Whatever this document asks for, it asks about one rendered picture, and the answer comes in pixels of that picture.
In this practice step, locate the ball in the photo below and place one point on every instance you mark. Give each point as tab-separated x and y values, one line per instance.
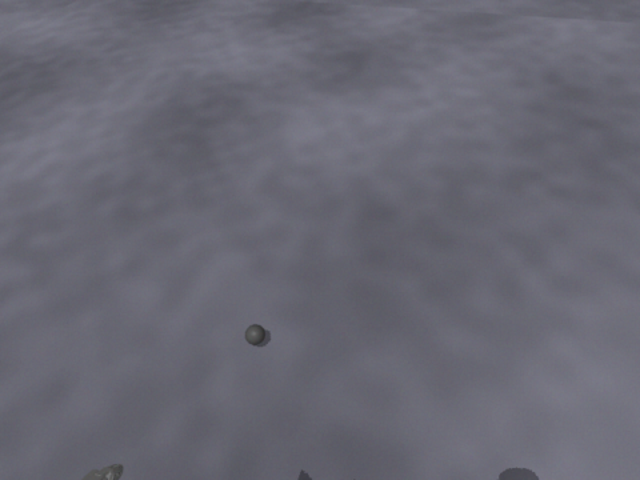
255	334

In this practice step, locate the left robot hand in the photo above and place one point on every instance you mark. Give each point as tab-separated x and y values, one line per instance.
112	472

